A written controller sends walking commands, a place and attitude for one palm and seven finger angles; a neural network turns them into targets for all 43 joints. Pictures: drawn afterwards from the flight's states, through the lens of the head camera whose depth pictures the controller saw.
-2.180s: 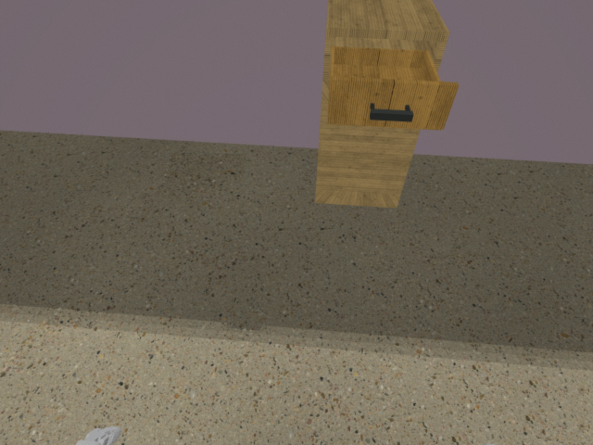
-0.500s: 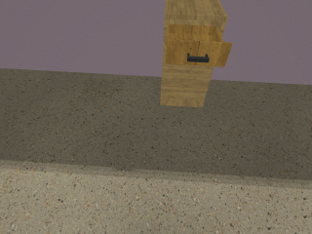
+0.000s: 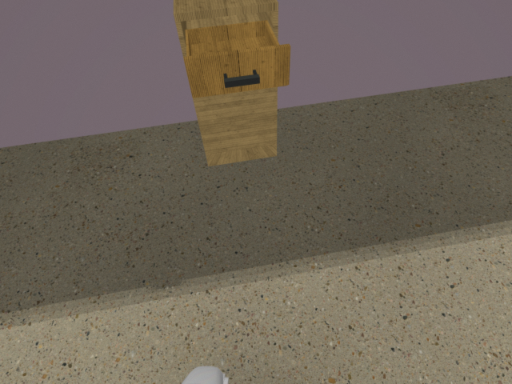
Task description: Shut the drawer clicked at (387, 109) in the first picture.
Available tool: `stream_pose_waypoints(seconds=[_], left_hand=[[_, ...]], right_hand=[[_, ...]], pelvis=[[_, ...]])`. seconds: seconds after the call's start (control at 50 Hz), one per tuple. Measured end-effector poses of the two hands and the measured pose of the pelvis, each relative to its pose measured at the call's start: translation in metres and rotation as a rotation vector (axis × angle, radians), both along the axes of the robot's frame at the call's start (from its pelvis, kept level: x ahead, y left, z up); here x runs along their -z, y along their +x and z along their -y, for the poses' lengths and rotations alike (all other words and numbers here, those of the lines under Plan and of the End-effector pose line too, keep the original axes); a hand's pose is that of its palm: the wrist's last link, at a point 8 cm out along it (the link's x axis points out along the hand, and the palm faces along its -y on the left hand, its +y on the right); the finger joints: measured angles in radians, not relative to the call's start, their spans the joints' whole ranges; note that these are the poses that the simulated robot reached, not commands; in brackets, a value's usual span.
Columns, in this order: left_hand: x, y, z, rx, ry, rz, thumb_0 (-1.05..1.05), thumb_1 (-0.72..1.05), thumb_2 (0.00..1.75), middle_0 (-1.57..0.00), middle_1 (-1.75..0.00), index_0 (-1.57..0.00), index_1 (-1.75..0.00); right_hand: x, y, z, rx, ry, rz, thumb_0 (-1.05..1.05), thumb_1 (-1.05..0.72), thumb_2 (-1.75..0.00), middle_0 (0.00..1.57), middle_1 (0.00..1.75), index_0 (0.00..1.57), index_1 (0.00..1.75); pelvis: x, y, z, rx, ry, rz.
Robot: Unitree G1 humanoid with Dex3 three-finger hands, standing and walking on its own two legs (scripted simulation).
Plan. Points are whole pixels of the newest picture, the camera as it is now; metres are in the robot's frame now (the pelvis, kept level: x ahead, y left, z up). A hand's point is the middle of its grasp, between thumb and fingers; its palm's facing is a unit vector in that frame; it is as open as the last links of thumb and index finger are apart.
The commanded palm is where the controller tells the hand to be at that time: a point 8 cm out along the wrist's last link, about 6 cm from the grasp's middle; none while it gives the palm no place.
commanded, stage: walk to a spot facing it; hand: left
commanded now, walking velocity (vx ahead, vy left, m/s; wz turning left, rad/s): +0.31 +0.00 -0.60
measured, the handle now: (241, 77) +1.02 +0.15 -0.07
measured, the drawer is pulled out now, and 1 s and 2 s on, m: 0.30 0.30 0.30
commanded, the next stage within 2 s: turn to face it in 1.68 s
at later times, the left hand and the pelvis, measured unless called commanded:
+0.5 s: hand (119, 381) +0.15 +0.29 -0.19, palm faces -0.15 -0.97 -0.19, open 7.4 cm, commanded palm none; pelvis +0.13 +0.08 -0.01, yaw -17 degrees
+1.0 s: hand (245, 230) +0.49 +0.09 -0.19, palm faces -0.63 -0.77 -0.09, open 7.4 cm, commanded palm none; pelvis +0.30 +0.03 -0.02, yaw -36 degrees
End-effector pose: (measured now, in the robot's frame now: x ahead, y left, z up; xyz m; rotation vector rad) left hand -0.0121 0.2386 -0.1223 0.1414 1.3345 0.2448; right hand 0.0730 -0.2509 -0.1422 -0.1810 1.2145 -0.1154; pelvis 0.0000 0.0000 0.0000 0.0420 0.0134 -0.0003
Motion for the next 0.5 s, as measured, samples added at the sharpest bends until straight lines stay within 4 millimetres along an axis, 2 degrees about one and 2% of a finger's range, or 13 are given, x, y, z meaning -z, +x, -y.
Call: stream_pose_waypoints(seconds=[0.08,0.16,0.24,0.32,0.38,0.44,0.5], left_hand=[[-0.002,0.006,0.0,0.028,-0.009,-0.016,0.0,0.91,0.9,-0.2,-0.3,-0.2,-0.3],[-0.001,0.016,-0.006,0.051,-0.016,-0.027,0.0,0.91,0.9,-0.2,-0.3,-0.2,-0.3],[0.001,0.032,-0.018,0.075,-0.024,-0.037,0.0,0.91,0.9,-0.2,-0.3,-0.2,-0.3],[0.007,0.054,-0.037,0.103,-0.033,-0.055,0.0,0.91,0.9,-0.2,-0.3,-0.2,-0.3],[0.014,0.078,-0.056,0.127,-0.04,-0.067,0.0,0.91,0.9,-0.2,-0.3,-0.2,-0.3],[0.031,0.113,-0.079,0.166,-0.047,-0.073,0.0,0.9,0.9,-0.2,-0.3,-0.2,-0.3],[0.039,0.162,-0.098,0.236,-0.046,-0.068,0.01,0.91,0.9,-0.2,-0.3,-0.2,-0.3]], right_hand=[[-0.007,0.006,0.006,0.039,-0.02,0.03,0.01,-0.91,-0.9,0.2,0.3,0.19,0.3],[-0.012,0.019,0.003,0.066,-0.031,0.059,0.01,-0.91,-0.9,0.2,0.3,0.19,0.3],[-0.018,0.042,-0.01,0.085,-0.031,0.101,0.01,-0.91,-0.9,0.2,0.3,0.19,0.3],[-0.026,0.073,-0.032,0.099,-0.027,0.156,0.01,-0.91,-0.9,0.2,0.3,0.19,0.3],[-0.031,0.101,-0.052,0.114,-0.029,0.205,0.01,-0.91,-0.9,0.2,0.3,0.19,0.3],[-0.031,0.123,-0.069,0.142,-0.057,0.268,0.01,-0.91,-0.9,0.2,0.3,0.2,0.3],[-0.033,0.119,-0.083,0.202,-0.076,0.267,0.01,-0.91,-0.9,0.2,0.3,0.2,0.3]], pelvis=[[-0.003,0.01,-0.003,0.042,-0.006,-0.014],[-0.004,0.024,-0.01,0.081,-0.018,-0.023],[-0.004,0.041,-0.022,0.121,-0.03,-0.027],[-0.003,0.063,-0.039,0.164,-0.041,-0.028],[0.0,0.084,-0.055,0.198,-0.049,-0.028],[0.012,0.108,-0.073,0.239,-0.068,-0.028],[0.014,0.126,-0.084,0.293,-0.058,-0.009]])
